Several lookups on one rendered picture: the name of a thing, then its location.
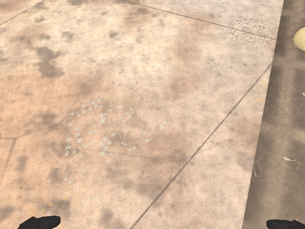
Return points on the robot left hand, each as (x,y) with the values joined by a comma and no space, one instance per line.
(47,222)

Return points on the robot right hand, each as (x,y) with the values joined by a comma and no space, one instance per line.
(284,224)

